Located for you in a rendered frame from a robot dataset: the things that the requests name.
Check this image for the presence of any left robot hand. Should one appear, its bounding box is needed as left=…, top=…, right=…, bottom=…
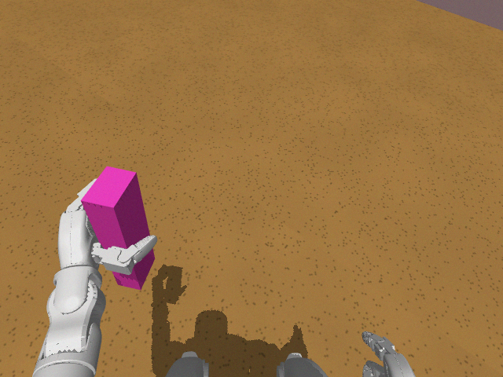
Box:
left=58, top=178, right=157, bottom=275

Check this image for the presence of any left robot arm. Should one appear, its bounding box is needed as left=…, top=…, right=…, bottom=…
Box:
left=32, top=265, right=106, bottom=377

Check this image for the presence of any carton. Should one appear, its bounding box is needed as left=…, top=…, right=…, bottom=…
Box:
left=81, top=167, right=155, bottom=290

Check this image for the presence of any right robot hand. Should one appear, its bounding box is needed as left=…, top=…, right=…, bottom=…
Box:
left=362, top=331, right=416, bottom=377

